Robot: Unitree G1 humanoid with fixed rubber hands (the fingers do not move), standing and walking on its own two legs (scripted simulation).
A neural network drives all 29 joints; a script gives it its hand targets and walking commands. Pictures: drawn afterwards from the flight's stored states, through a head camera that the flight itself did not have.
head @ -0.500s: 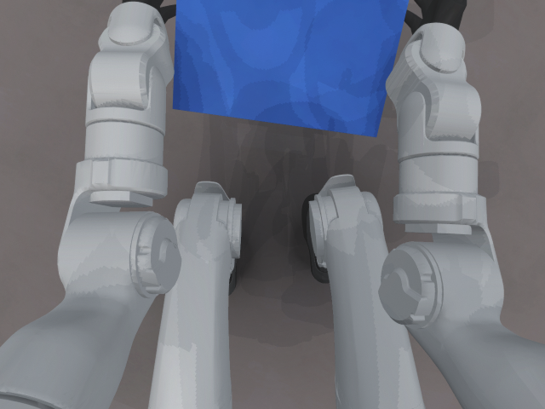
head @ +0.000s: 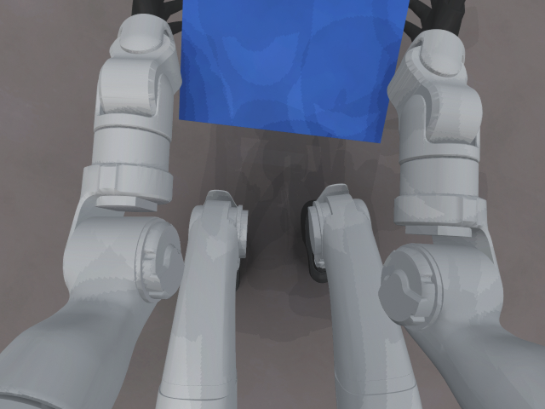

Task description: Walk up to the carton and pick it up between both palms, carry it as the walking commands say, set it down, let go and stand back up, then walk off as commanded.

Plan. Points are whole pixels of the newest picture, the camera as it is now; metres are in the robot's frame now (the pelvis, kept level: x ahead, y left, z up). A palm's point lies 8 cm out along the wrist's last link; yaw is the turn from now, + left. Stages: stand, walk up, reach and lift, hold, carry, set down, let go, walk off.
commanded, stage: reach and lift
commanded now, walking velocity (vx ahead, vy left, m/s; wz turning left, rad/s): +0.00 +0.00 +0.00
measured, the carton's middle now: (291, 34) +0.55 -0.02 -0.15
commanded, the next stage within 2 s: none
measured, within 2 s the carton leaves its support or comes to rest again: neither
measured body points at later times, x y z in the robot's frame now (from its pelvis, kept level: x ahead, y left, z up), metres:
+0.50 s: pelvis +0.00 +0.00 +0.05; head +0.28 +0.00 +0.39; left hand +0.52 +0.13 -0.02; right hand +0.49 -0.17 +0.00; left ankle +0.14 +0.11 -0.49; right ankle +0.17 -0.12 -0.49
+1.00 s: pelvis +0.02 +0.00 +0.12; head +0.28 +0.00 +0.48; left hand +0.51 +0.13 +0.05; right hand +0.48 -0.17 +0.07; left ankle +0.14 +0.11 -0.49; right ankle +0.17 -0.12 -0.49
